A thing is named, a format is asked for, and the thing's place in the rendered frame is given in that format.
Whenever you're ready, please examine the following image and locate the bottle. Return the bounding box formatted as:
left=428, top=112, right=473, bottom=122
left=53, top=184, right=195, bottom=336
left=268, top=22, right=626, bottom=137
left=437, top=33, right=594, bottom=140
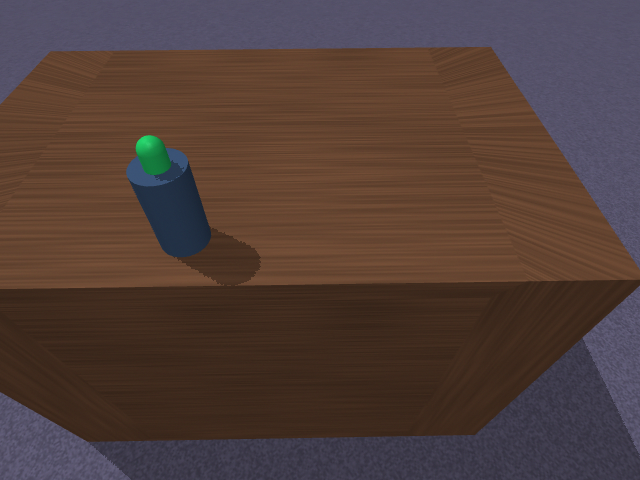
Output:
left=126, top=135, right=211, bottom=257

